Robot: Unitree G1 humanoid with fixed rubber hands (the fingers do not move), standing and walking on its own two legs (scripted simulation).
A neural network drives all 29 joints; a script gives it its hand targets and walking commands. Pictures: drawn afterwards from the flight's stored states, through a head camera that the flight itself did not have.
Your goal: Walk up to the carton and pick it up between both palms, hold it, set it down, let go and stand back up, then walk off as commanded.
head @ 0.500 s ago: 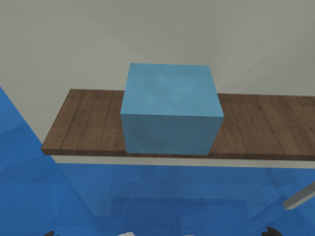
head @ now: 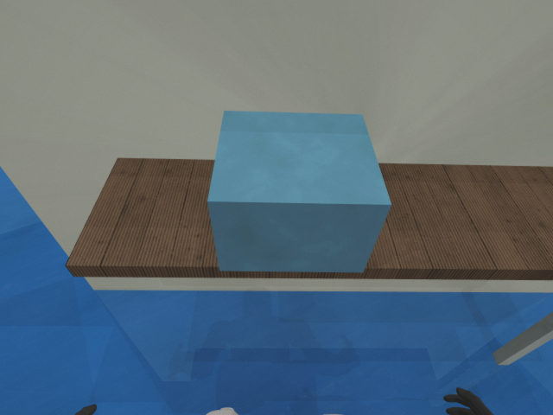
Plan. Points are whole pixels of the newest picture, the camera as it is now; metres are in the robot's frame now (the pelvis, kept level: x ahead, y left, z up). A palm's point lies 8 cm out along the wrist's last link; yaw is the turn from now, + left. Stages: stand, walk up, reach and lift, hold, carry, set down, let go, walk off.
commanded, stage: reach and lift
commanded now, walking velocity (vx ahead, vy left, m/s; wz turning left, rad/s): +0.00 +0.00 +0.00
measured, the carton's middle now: (292, 190) +0.51 -0.03 +0.03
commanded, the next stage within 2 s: none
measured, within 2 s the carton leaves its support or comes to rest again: neither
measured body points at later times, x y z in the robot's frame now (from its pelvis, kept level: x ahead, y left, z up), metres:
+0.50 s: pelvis +0.00 -0.02 +0.03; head +0.00 +0.01 +0.48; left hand +0.16 +0.27 -0.06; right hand +0.18 -0.27 -0.03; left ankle +0.06 +0.11 -0.69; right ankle +0.03 -0.11 -0.69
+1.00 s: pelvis +0.01 -0.02 +0.04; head -0.01 +0.00 +0.49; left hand +0.20 +0.25 +0.01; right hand +0.20 -0.25 +0.03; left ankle +0.06 +0.11 -0.69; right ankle +0.03 -0.11 -0.69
